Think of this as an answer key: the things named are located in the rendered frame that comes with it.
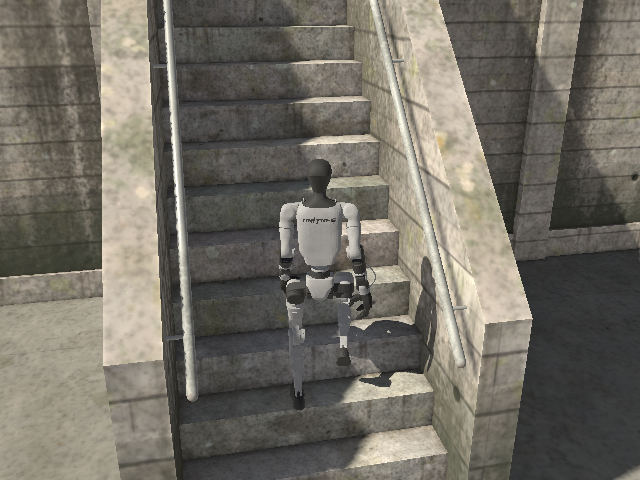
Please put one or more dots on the robot right shin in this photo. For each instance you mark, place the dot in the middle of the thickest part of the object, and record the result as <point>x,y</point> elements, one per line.
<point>344,320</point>

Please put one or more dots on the right robot upper arm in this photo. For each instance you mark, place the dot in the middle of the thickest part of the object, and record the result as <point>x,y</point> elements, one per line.
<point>351,212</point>

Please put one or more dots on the left robot forearm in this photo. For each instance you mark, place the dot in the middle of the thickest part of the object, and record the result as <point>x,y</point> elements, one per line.
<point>285,266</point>

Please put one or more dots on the right robot foot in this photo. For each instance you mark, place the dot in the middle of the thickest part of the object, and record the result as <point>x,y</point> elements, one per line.
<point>343,358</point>

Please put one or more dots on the left robot upper arm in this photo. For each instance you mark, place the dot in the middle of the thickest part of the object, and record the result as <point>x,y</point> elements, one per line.
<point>288,213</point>

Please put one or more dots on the right robot forearm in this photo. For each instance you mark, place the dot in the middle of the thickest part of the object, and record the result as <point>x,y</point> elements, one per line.
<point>360,273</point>

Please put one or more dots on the robot left hand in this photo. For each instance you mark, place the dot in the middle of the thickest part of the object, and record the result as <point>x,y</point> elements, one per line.
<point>284,283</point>

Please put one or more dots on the robot right hand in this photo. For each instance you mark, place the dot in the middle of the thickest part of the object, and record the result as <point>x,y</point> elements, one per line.
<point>367,304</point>

